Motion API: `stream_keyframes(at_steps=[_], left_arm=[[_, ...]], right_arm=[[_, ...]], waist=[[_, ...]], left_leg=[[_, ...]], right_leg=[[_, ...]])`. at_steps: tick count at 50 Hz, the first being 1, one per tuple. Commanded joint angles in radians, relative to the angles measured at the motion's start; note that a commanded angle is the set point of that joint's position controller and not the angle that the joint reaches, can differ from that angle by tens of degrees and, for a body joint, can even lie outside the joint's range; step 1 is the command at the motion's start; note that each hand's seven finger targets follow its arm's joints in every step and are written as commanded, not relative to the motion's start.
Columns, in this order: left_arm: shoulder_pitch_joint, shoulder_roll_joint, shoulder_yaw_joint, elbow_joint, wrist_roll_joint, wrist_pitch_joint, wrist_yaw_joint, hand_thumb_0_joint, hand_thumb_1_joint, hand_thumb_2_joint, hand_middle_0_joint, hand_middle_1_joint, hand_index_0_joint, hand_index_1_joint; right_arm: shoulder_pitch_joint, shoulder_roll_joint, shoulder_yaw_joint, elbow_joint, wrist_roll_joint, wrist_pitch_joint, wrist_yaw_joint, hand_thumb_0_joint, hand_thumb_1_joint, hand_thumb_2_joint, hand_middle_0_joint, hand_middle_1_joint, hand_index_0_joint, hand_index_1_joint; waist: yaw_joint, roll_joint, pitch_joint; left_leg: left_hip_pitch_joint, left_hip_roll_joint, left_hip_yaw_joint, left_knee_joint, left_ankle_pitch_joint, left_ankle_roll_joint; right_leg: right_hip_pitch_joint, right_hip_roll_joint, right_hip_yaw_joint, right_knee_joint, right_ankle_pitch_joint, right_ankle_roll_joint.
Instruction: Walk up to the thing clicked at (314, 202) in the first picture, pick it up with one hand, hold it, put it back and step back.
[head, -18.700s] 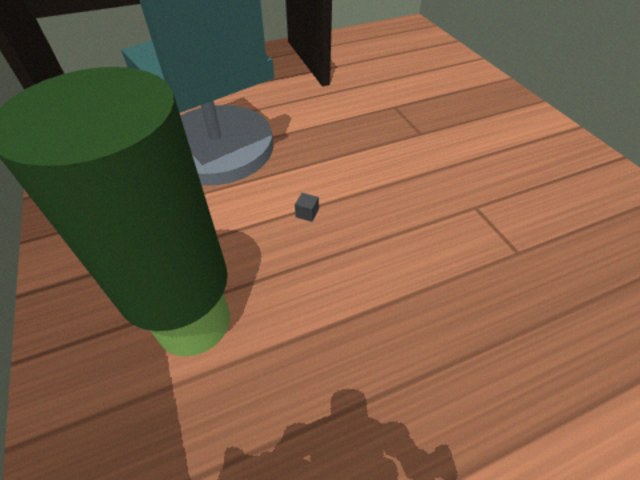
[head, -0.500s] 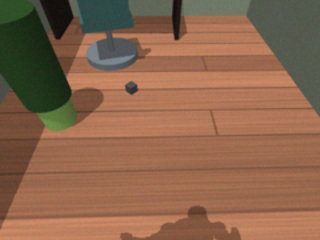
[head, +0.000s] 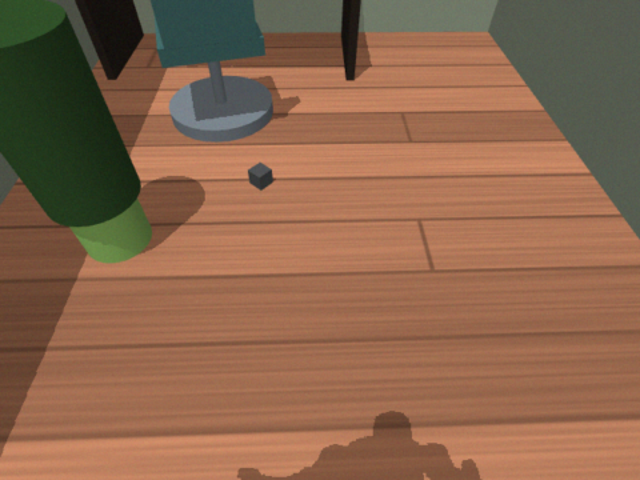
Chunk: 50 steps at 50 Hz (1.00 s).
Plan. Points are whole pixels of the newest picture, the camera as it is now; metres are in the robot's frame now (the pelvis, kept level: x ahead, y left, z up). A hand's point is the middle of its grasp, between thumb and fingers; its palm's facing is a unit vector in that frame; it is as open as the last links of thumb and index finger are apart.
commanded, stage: stand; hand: left
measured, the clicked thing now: (260, 176) +1.48 +0.27 -0.74
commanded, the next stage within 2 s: walk up in 0.60 s
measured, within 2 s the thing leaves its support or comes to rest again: neither
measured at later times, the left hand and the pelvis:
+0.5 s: hand out of the picture +0.06 +0.25 -0.16, palm faces -0.02 -0.94 -0.34, open 7.4 cm; pelvis +0.00 +0.00 +0.00, yaw +0 degrees
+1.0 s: hand out of the picture +0.11 +0.36 -0.18, palm faces +0.02 -0.93 -0.36, open 7.4 cm; pelvis +0.10 +0.07 -0.02, yaw +3 degrees
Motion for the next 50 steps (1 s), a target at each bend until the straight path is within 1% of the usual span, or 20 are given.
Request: stream_keyframes(at_steps=[1, 8, 23, 27, 29, 30, 31, 33, 34, 36, 38, 40, 42, 43, 44, 45, 46, 47, 48, 50], left_arm=[[-0.016, 0.215, 0.044, -0.054, -0.002, -0.024, 0.012, 0.0, 0.9, 0.9, -0.2, -0.3, -0.2, -0.3], [-0.018, 0.216, 0.046, -0.055, 0.0, -0.022, 0.009, 0.0, 0.9, 0.9, -0.2, -0.3, -0.2, -0.3], [-0.007, 0.218, 0.043, -0.058, -0.004, -0.025, 0.016, 0.0, 0.9, 0.9, -0.2, -0.3, -0.2, -0.3], [-0.008, 0.213, 0.042, -0.059, -0.001, -0.025, 0.014, 0.0, 0.9, 0.9, -0.2, -0.3, -0.2, -0.3], [-0.015, 0.213, 0.043, -0.059, 0.0, -0.024, 0.014, 0.0, 0.9, 0.9, -0.2, -0.3, -0.2, -0.3], [0.044, 0.325, 0.118, -0.101, 0.017, -0.042, -0.015, 0.0, 0.9, 0.9, -0.2, -0.3, -0.2, -0.3], [0.082, 0.326, 0.127, -0.093, 0.028, -0.046, -0.024, 0.0, 0.9, 0.9, -0.2, -0.3, -0.2, -0.3], [0.126, 0.386, 0.159, -0.107, 0.032, -0.056, -0.022, 0.0, 0.9, 0.9, -0.2, -0.3, -0.2, -0.3], [0.103, 0.381, 0.161, -0.135, 0.036, -0.067, -0.022, 0.0, 0.9, 0.9, -0.2, -0.3, -0.2, -0.3], [0.082, 0.35, 0.156, -0.143, 0.035, -0.076, -0.025, 0.0, 0.9, 0.9, -0.2, -0.3, -0.2, -0.3], [0.02, 0.339, 0.153, -0.164, 0.039, -0.08, -0.031, 0.0, 0.9, 0.9, -0.2, -0.3, -0.2, -0.3], [-0.038, 0.343, 0.146, -0.2, 0.045, -0.077, -0.043, 0.0, 0.9, 0.9, -0.2, -0.3, -0.2, -0.3], [-0.059, 0.315, 0.134, -0.22, 0.032, -0.068, -0.053, 0.0, 0.9, 0.9, -0.2, -0.3, -0.2, -0.3], [-0.035, 0.266, 0.118, -0.226, 0.039, -0.063, -0.055, 0.0, 0.9, 0.9, -0.2, -0.3, -0.2, -0.3], [0.026, 0.181, 0.096, -0.227, 0.034, -0.058, -0.056, 0.0, 0.9, 0.9, -0.2, -0.3, -0.2, -0.3], [0.051, 0.162, 0.082, -0.245, 0.018, -0.055, -0.051, 0.0, 0.9, 0.9, -0.2, -0.3, -0.2, -0.3], [0.051, 0.275, 0.102, -0.238, 0.012, -0.043, -0.042, 0.0, 0.9, 0.9, -0.2, -0.3, -0.2, -0.3], [0.066, 0.287, 0.094, -0.24, 0.005, -0.049, -0.04, 0.0, 0.9, 0.9, -0.2, -0.3, -0.2, -0.3], [0.083, 0.297, 0.095, -0.207, -0.006, -0.052, -0.039, 0.0, 0.9, 0.9, -0.2, -0.3, -0.2, -0.3], [0.177, 0.301, 0.108, -0.15, -0.013, -0.051, -0.05, 0.0, 0.9, 0.9, -0.2, -0.3, -0.2, -0.3]], right_arm=[[-0.031, -0.214, -0.041, -0.055, 0.006, -0.018, -0.017, 0.0, -0.9, -0.9, 0.2, 0.3, 0.2, 0.3], [-0.026, -0.22, -0.043, -0.054, 0.005, -0.019, -0.018, 0.0, -0.9, -0.9, 0.2, 0.3, 0.2, 0.3], [-0.034, -0.212, -0.041, -0.059, 0.006, -0.017, -0.019, 0.0, -0.9, -0.9, 0.2, 0.3, 0.2, 0.3], [-0.038, -0.219, -0.042, -0.06, 0.005, -0.016, -0.018, 0.0, -0.9, -0.9, 0.2, 0.3, 0.2, 0.3], [-0.027, -0.219, -0.042, -0.059, 0.006, -0.015, -0.018, 0.0, -0.9, -0.9, 0.2, 0.3, 0.2, 0.3], [0.011, -0.297, -0.112, -0.111, -0.012, -0.029, 0.012, 0.0, -0.9, -0.9, 0.2, 0.3, 0.2, 0.3], [-0.044, -0.303, -0.117, -0.13, -0.02, -0.028, 0.025, 0.0, -0.9, -0.9, 0.2, 0.3, 0.2, 0.3], [-0.17, -0.255, -0.109, -0.203, -0.028, -0.023, 0.034, 0.0, -0.9, -0.9, 0.2, 0.3, 0.2, 0.3], [-0.17, -0.251, -0.111, -0.212, -0.028, -0.031, 0.038, 0.0, -0.9, -0.9, 0.2, 0.3, 0.2, 0.3], [-0.136, -0.255, -0.121, -0.208, -0.021, -0.049, 0.049, 0.0, -0.9, -0.9, 0.2, 0.3, 0.2, 0.3], [-0.063, -0.242, -0.128, -0.197, -0.019, -0.056, 0.07, 0.0, -0.9, -0.9, 0.2, 0.3, 0.2, 0.3], [0.021, -0.226, -0.14, -0.192, -0.018, -0.054, 0.081, 0.0, -0.9, -0.9, 0.2, 0.3, 0.2, 0.3], [0.161, -0.24, -0.162, -0.152, -0.021, -0.055, 0.074, 0.0, -0.9, -0.9, 0.2, 0.3, 0.2, 0.3], [0.298, -0.286, -0.189, -0.108, -0.025, -0.058, 0.06, 0.0, -0.9, -0.9, 0.2, 0.3, 0.2, 0.3], [0.432, -0.365, -0.215, -0.086, -0.035, -0.061, 0.041, 0.0, -0.9, -0.9, 0.2, 0.3, 0.2, 0.3], [0.43, -0.452, -0.219, -0.126, -0.041, -0.071, 0.029, 0.0, -0.9, -0.9, 0.2, 0.3, 0.2, 0.3], [0.258, -0.468, -0.217, -0.182, -0.016, -0.072, 0.03, 0.0, -0.9, -0.9, 0.2, 0.3, 0.2, 0.3], [0.182, -0.466, -0.209, -0.209, -0.007, -0.072, 0.032, 0.0, -0.9, -0.9, 0.2, 0.3, 0.2, 0.3], [0.131, -0.417, -0.188, -0.223, -0.009, -0.081, 0.029, 0.0, -0.9, -0.9, 0.2, 0.3, 0.2, 0.3], [0.096, -0.324, -0.158, -0.249, -0.005, -0.096, 0.027, 0.0, -0.9, -0.9, 0.2, 0.3, 0.2, 0.3]], waist=[[0.003, 0.013, -0.064], [0.002, 0.025, -0.064], [0.008, 0.006, -0.097], [0.007, 0.018, -0.073], [0.002, 0.016, -0.05], [0.016, 0.003, -0.148], [0.059, 0.016, -0.071], [0.129, -0.181, 0.063], [0.127, -0.124, 0.11], [0.096, -0.078, 0.137], [0.052, -0.115, 0.075], [0.003, -0.199, 0.049], [-0.075, -0.121, 0.002], [-0.135, 0.033, -0.081], [-0.191, 0.306, -0.134], [-0.18, 0.356, -0.14], [-0.117, 0.18, -0.089], [-0.077, 0.176, -0.04], [-0.042, 0.088, 0.002], [0.01, 0.102, 0.018]], left_leg=[[0.054, 0.087, -0.066, -0.038, 0.172, 0.049], [0.05, 0.086, -0.069, -0.049, 0.115, 0.047], [0.076, 0.093, -0.055, -0.008, 0.254, 0.052], [0.065, 0.091, -0.06, -0.022, 0.184, 0.053], [0.045, 0.086, -0.062, -0.041, 0.128, 0.049], [-0.025, 0.027, -0.039, 0.018, -0.396, 0.104], [-0.231, 0.014, -0.011, 0.054, -0.482, 0.087], [-0.548, -0.006, 0.092, 0.392, -0.306, 0.062], [-0.591, 0.04, 0.062, 0.42, -0.286, 0.05], [-0.544, 0.084, 0.029, 0.384, -0.275, 0.049], [-0.401, 0.07, 0.067, 0.317, -0.263, 0.052], [-0.185, 0.056, 0.115, 0.231, -0.191, 0.054], [0.146, 0.01, 0.177, 0.17, -0.037, 0.05], [0.364, -0.007, 0.155, 0.189, -0.081, 0.067], [0.478, 0.09, -0.039, 0.054, -0.366, 0.11], [0.375, 0.337, -0.629, -0.213, -0.756, 0.173], [0.215, 0.402, -0.694, -0.294, -0.834, 0.229], [0.15, 0.427, -0.666, -0.299, -0.796, 0.277], [0.098, 0.373, -0.473, -0.225, -0.622, 0.246], [0.024, 0.266, -0.235, -0.198, -0.463, 0.198]], right_leg=[[-0.053, -0.086, 0.066, -0.074, 0.086, -0.044], [-0.054, -0.085, 0.073, -0.071, 0.055, -0.048], [-0.025, -0.093, 0.068, -0.061, 0.189, -0.044], [-0.046, -0.09, 0.072, -0.076, 0.111, -0.046], [-0.061, -0.086, 0.071, -0.082, 0.06, -0.047], [0.039, -0.051, 0.034, -0.014, -0.379, -0.103], [0.088, -0.099, 0.096, -0.043, -0.502, -0.136], [0.139, -0.349, 0.368, -0.26, -0.628, -0.236], [0.133, -0.412, 0.398, -0.271, -0.525, -0.282], [0.113, -0.366, 0.318, -0.238, -0.332, -0.288], [0.073, -0.256, 0.156, -0.193, -0.307, -0.234], [-0.087, -0.21, 0.075, -0.149, -0.287, -0.202], [-0.312, -0.161, -0.018, 0.026, -0.234, -0.172], [-0.421, -0.115, -0.064, 0.282, -0.148, -0.151], [-0.576, 0.001, -0.096, 0.633, -0.34, -0.121], [-0.688, 0.134, 0.108, 0.845, -0.388, -0.097], [-0.62, 0.06, 0.205, 0.867, -0.299, -0.111], [-0.62, 0.007, 0.21, 0.881, -0.24, -0.117], [-0.605, -0.024, 0.247, 0.855, -0.164, -0.102], [-0.511, -0.047, 0.218, 0.75, -0.067, -0.087]])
